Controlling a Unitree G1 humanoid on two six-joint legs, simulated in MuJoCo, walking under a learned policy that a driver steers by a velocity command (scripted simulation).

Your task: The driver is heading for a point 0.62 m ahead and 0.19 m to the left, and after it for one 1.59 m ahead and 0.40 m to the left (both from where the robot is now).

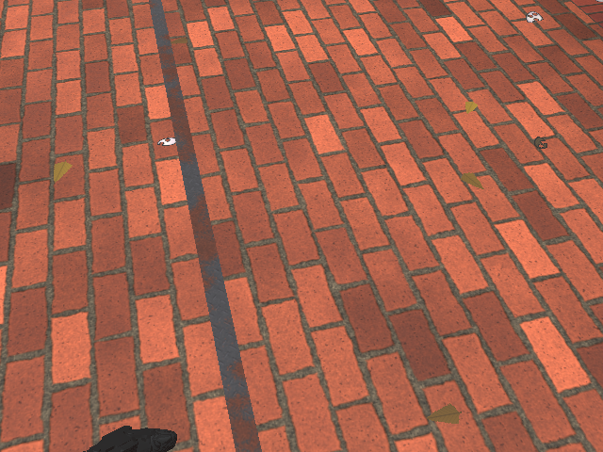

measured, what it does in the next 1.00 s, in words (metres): walks ahead, turning left: right foot, then left foot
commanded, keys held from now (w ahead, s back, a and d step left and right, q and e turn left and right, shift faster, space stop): w+q+shift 0.74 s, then w+e+shift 0.26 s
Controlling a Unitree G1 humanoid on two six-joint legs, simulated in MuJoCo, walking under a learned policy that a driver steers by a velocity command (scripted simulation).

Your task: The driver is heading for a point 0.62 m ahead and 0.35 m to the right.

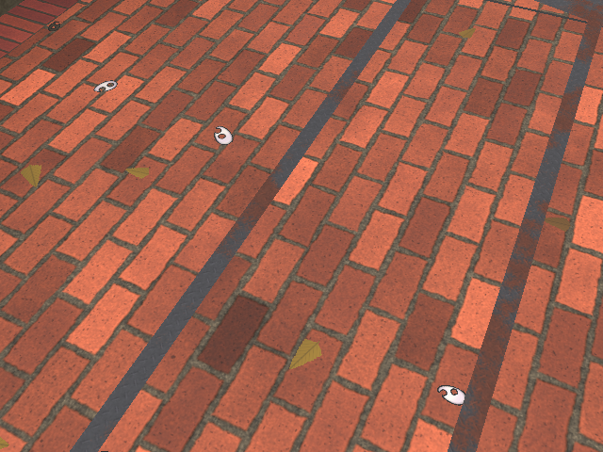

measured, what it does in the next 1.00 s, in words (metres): walks ahead, turning right: right foot, then left foot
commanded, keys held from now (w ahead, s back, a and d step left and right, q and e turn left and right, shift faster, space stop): w+e+shift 0.62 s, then shift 0.38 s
